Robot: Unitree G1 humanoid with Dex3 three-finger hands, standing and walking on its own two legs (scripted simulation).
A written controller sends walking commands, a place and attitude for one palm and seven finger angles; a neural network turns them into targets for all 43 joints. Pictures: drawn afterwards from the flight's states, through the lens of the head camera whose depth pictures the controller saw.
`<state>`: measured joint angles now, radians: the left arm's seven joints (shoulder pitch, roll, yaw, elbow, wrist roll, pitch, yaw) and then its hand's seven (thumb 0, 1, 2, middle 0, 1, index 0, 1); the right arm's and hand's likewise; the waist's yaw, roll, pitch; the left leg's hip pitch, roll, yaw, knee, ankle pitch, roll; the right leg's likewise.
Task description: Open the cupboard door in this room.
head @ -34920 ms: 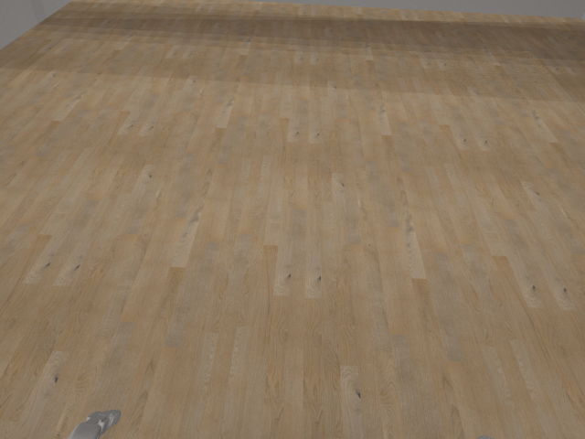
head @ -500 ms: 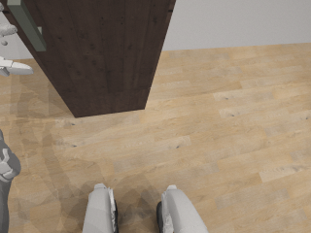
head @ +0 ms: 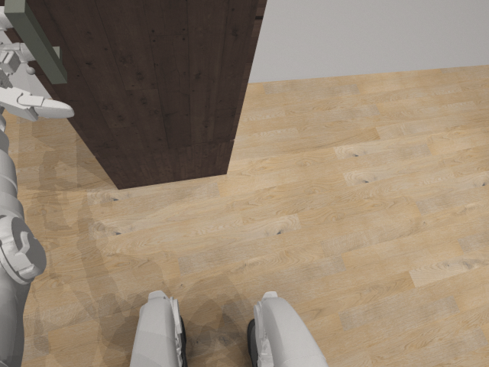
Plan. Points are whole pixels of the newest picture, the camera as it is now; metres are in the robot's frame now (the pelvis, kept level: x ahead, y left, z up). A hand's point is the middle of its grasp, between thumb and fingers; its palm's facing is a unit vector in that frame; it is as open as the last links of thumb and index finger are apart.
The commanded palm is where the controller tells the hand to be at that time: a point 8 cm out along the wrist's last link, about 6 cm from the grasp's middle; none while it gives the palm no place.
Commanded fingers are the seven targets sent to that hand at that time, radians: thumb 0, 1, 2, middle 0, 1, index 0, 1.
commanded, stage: slide the fingers in behind the handle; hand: left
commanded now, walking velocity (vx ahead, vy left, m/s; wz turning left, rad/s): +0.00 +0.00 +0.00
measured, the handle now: (40, 35) +0.58 +0.25 +0.08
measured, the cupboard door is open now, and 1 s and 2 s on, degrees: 0 0 0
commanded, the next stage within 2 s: close the thumb around the handle in 1.22 s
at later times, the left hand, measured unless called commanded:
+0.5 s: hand (48, 68) +0.53 +0.23 +0.08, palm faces +0.12 -0.99 -0.02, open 13.9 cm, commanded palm +0.51 +0.26 +0.07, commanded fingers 0.00 -0.50 0.30 -0.30 -1.20 -0.30 -1.20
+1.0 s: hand (65, 66) +0.54 +0.22 +0.07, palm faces +0.15 -0.99 -0.03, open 14.1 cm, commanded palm +0.52 +0.23 +0.07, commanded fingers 0.00 -0.50 0.30 -0.30 -1.20 -0.30 -1.20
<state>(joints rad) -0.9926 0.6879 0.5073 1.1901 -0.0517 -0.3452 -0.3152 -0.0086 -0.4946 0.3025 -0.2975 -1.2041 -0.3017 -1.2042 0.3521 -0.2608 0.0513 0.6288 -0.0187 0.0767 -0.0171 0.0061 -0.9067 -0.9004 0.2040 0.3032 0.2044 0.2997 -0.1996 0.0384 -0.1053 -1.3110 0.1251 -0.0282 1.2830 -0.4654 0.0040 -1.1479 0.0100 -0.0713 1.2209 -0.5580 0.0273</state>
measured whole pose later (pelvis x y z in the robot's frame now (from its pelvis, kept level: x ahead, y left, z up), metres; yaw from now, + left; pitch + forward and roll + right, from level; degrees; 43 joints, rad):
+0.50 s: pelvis +0.00 -0.01 +0.00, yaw +0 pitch +27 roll -5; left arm -0.95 0.60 0.48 1.17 -0.06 -0.40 -0.24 -0.01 -0.49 0.30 -0.30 -1.20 -0.30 -1.20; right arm 0.36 -0.25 0.04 0.64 -0.02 0.07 0.00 0.01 -0.91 -0.90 0.20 0.30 0.20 0.30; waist -0.19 0.04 -0.12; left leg -1.27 0.13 -0.02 1.26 -0.46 -0.01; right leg -1.12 0.01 -0.07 1.21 -0.56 0.02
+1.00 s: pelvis +0.00 +0.00 +0.00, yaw +1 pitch +28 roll -5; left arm -1.00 0.54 0.40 1.17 -0.05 -0.39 -0.13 -0.01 -0.49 0.30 -0.30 -1.21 -0.27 -1.21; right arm 0.37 -0.24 0.02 0.66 -0.05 0.07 0.02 0.01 -0.91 -0.90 0.20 0.30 0.20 0.30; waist -0.18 0.05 -0.12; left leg -1.29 0.11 -0.03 1.26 -0.46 0.00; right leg -1.13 0.00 -0.07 1.22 -0.57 0.02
